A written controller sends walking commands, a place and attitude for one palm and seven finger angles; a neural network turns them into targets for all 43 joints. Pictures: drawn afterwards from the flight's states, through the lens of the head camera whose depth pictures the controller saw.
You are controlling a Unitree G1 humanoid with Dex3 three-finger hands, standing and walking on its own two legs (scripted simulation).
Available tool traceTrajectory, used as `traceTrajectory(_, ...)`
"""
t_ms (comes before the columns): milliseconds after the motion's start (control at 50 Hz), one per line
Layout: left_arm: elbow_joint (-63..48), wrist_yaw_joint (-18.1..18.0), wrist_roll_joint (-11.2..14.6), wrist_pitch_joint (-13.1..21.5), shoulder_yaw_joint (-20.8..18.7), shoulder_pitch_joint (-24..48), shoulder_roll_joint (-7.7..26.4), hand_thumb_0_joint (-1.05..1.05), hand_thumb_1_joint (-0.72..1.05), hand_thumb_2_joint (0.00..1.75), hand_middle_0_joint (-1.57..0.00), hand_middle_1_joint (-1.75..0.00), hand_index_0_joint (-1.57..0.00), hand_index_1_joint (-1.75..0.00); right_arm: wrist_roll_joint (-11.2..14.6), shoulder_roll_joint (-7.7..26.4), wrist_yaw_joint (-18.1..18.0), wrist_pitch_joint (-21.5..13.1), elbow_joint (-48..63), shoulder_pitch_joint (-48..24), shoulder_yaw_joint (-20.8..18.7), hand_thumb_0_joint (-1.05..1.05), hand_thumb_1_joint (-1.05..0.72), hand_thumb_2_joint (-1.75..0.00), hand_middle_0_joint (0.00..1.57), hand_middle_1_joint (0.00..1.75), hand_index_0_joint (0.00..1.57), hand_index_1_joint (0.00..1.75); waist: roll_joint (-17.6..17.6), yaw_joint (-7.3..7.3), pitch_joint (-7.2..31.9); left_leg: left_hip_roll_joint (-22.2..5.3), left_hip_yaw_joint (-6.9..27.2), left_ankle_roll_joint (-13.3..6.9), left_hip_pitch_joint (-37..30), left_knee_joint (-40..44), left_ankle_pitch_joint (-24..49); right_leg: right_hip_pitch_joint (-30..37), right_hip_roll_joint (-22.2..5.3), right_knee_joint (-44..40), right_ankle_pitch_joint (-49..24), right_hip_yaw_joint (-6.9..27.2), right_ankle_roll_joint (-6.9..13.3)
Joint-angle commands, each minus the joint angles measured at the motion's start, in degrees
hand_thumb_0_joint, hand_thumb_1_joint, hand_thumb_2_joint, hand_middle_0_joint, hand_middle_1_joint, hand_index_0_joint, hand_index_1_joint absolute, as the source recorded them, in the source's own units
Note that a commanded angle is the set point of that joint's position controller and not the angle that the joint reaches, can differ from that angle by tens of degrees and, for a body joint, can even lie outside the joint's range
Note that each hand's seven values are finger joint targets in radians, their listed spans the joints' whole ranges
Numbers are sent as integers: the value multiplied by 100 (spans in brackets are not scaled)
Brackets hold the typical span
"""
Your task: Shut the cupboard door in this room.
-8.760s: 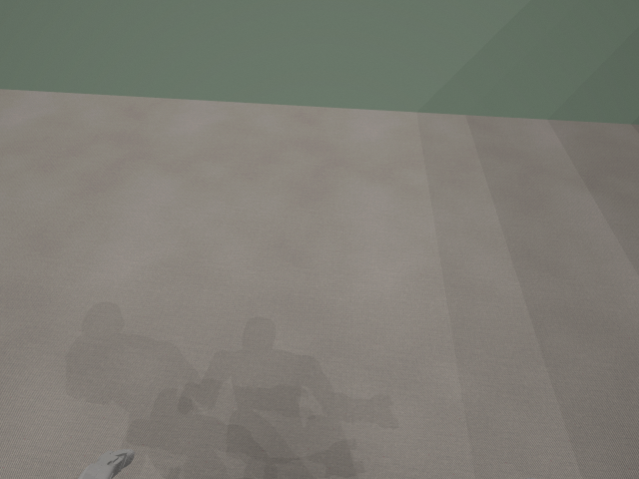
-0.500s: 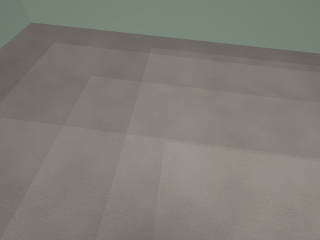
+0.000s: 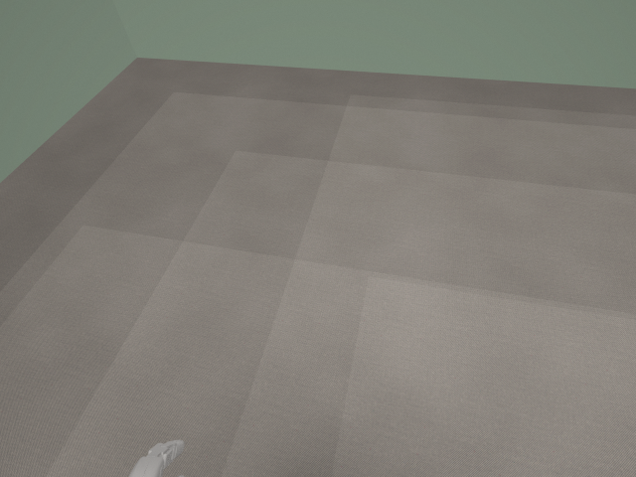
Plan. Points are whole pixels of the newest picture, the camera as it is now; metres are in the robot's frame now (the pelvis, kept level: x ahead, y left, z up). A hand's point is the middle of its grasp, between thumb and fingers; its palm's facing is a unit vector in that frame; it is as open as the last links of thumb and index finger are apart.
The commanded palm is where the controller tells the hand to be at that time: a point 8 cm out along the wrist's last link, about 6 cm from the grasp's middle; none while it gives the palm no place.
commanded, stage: turn or walk to find it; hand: left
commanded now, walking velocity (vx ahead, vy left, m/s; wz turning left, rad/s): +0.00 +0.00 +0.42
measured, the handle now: out of the picture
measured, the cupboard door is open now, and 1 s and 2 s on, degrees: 87 87 87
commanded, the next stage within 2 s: stand and wait in 1.36 s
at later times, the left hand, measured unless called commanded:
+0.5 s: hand out of the picture -0.07 +0.22 -0.18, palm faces +0.31 -0.92 -0.25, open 7.4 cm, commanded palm none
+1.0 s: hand out of the picture -0.05 +0.19 -0.14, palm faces +0.41 -0.86 -0.30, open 7.4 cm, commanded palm none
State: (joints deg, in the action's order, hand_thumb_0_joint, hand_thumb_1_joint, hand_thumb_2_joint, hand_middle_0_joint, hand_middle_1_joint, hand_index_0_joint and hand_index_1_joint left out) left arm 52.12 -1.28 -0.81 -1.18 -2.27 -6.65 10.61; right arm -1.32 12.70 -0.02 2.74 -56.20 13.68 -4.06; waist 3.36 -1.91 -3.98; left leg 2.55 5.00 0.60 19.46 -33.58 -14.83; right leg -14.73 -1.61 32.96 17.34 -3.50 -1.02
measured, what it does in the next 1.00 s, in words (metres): steps on the spot, turning left: left foot, then right foot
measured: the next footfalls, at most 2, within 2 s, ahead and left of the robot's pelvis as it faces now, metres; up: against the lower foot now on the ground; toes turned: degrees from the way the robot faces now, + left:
left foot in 0.48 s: -0.05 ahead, +0.13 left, +0.00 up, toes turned +19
right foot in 0.96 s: +0.01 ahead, -0.10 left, +0.00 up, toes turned +20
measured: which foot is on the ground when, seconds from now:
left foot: up 0.00-0.46, down 0.48-0.96, up 0.98-1.00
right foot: down 0.00-0.48, up 0.50-0.94, down 0.96-1.00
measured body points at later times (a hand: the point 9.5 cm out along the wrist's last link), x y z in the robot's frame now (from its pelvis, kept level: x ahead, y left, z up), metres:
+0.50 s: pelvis -0.04 +0.01 +0.00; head -0.02 +0.03 +0.44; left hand -0.09 +0.27 -0.16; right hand +0.11 -0.22 -0.14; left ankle -0.09 +0.12 -0.73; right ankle +0.00 -0.10 -0.73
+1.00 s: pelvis -0.07 -0.03 +0.00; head -0.03 -0.06 +0.45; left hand -0.07 +0.24 -0.11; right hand +0.07 -0.24 -0.17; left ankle -0.09 +0.11 -0.71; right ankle -0.03 -0.12 -0.73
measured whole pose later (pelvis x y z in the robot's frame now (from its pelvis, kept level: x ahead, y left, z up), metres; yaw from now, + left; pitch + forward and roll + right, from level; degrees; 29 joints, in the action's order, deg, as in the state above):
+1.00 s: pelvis -0.07 -0.03 +0.00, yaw +25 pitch -1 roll +1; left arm 52.2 -1.1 -1.0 -0.9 -1.8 -7.7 10.2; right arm -1.3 13.2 0.0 3.2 -56.0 13.0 -4.3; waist 4.2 -1.7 -4.3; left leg 2.3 4.9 1.4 21.0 -39.4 -21.0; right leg -15.2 -1.9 34.5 17.9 -4.9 1.0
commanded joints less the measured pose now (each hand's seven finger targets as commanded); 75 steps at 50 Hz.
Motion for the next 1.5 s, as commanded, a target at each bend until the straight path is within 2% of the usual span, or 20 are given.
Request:
traceTrajectory(0,-320,-115,-25,122,-356,-588,1329,0,90,90,-20,-30,-20,-30,-4,664,6,-6,625,-239,-226,0,-90,-90,20,30,20,30,-1525,369,413,-146,213,53,1272,-2850,-1534,301,-2424,-2041,-38,2026,1030)
traceTrajectory(100,-439,-77,-13,176,-204,-30,891,0,90,90,-20,-30,-20,-30,-21,460,98,102,213,371,-203,0,-90,-90,20,30,20,30,-1212,-20,66,-330,-209,275,1218,-3781,-396,72,-1505,-1808,-427,461,581)
traceTrajectory(320,26,-72,-109,153,-314,-1018,1181,0,90,90,-20,-30,-20,-30,64,340,76,3,379,-484,-53,0,-90,-90,20,30,20,30,-1480,512,357,-497,-703,328,631,-1460,-1282,982,-1954,-1315,-1991,350,947)
traceTrajectory(420,92,-45,-54,87,-347,-804,1244,0,90,90,-20,-30,-20,-30,98,384,43,-138,267,64,-18,0,-90,-90,20,30,20,30,-1220,166,811,-376,-963,175,-755,704,-64,680,-1774,-311,-2279,-214,524)
traceTrajectory(440,53,-36,4,46,-319,-851,1100,0,90,90,-20,-30,-20,-30,81,624,45,-195,218,241,-64,0,-90,-90,20,30,20,30,-544,37,922,-676,-617,65,-1530,1284,672,18,-1519,381,-1630,-492,221)
traceTrajectory(460,-138,-4,45,10,-247,-863,724,0,90,90,-20,-30,-20,-30,29,1187,15,-242,256,371,-185,0,-90,-90,20,30,20,30,1158,-51,870,-2066,1195,-456,-2158,1571,2126,-1490,-769,1511,682,-756,-221)
traceTrajectory(480,-267,-17,-13,-54,-151,-515,626,0,90,90,-20,-30,-20,-30,29,1480,-28,-174,208,526,-238,0,-90,-90,20,30,20,30,1316,-171,733,-2628,1526,-975,-1814,1550,3260,-1748,-532,2279,1935,-330,-290)
traceTrajectory(500,-254,-11,-27,-94,-179,-392,733,0,90,90,-20,-30,-20,-30,6,1371,-56,-158,210,421,-207,0,-90,-90,20,30,20,30,710,-132,597,-2603,1159,-1134,-1537,1481,3163,-1665,-611,2711,1678,-51,-232)
traceTrajectory(520,-141,-21,-35,-138,-193,-409,666,0,90,90,-20,-30,-20,-30,-2,1205,-109,-193,240,162,-157,0,-90,-90,20,30,20,30,1190,-39,568,-2232,966,-996,-1312,1539,2881,-1672,-632,2873,1395,141,-273)
traceTrajectory(600,54,62,-8,-90,-223,-553,780,0,90,90,-20,-30,-20,-30,32,958,-132,-239,407,-322,-49,0,-90,-90,20,30,20,30,551,168,282,-1588,387,-833,-1259,1435,2990,-1644,-470,3156,554,142,-354)
traceTrajectory(800,-254,15,28,-60,-167,-136,606,0,90,90,-20,-30,-20,-30,-22,1017,-90,-180,448,-28,-158,0,-90,-90,20,30,20,30,560,-23,467,-1626,1186,-1067,-1170,1351,2369,-1057,-235,1529,910,196,-360)
traceTrajectory(900,-108,-6,51,61,-207,-878,684,0,90,90,-20,-30,-20,-30,18,942,-54,-139,569,-293,-194,0,-90,-90,20,30,20,30,292,367,816,-1129,1176,-675,-247,726,1734,720,-78,-771,-456,52,-249)
traceTrajectory(920,-88,-37,-9,127,-262,-1057,1012,0,90,90,-20,-30,-20,-30,74,695,-22,-143,605,-242,-179,0,-90,-90,20,30,20,30,-479,437,910,-716,814,-342,517,153,742,1536,-720,-1385,-606,650,-95)
traceTrajectory(940,-102,-77,-88,170,-367,-1144,1526,0,90,90,-20,-30,-20,-30,82,304,-1,-153,748,-225,-95,0,-90,-90,20,30,20,30,-2130,505,838,128,-144,84,1558,-1167,-1317,1910,-2204,-1650,-1104,2182,512)
traceTrajectory(960,-193,-86,-36,132,-340,-1101,1575,0,90,90,-20,-30,-20,-30,35,605,-19,-91,781,-443,-174,0,-90,-90,20,30,20,30,-1774,579,644,-20,2,83,1353,-2297,-1919,898,-2687,-1749,-1280,2313,985)
traceTrajectory(1020,-425,-96,-2,125,-262,-94,1048,0,90,90,-20,-30,-20,-30,-16,606,65,62,378,-23,-237,0,-90,-90,20,30,20,30,-1076,58,34,-291,69,108,1214,-3572,-949,-67,-1868,-1940,-75,1351,737)
traceTrajectory(1080,-401,-68,2,204,-190,-193,839,0,90,90,-20,-30,-20,-30,-19,471,100,95,182,326,-196,0,-90,-90,20,30,20,30,-1214,17,99,-305,-148,278,1240,-3803,-322,228,-1443,-1797,-701,476,534)
traceTrajectory(1380,159,-81,-123,149,-319,-1098,1193,0,90,90,-20,-30,-20,-30,84,268,46,-25,300,-446,11,0,-90,-90,20,30,20,30,-1449,520,445,-515,-761,244,309,-1136,-1301,861,-2044,-1374,-1778,331,1022)
traceTrajectory(1460,347,-62,-47,122,-271,-955,1113,0,90,90,-20,-30,-20,-30,96,246,-10,-162,62,119,70,0,-90,-90,20,30,20,30,-1210,167,756,-399,-974,114,-1088,826,99,418,-1706,-671,-1861,-65,572)
traceTrajectory(1480,323,-57,11,89,-219,-949,903,0,90,90,-20,-30,-20,-30,83,469,-20,-230,-3,296,39,0,-90,-90,20,30,20,30,-490,59,881,-761,-557,4,-1722,1357,579,-93,-1364,-85,-1227,-343,286)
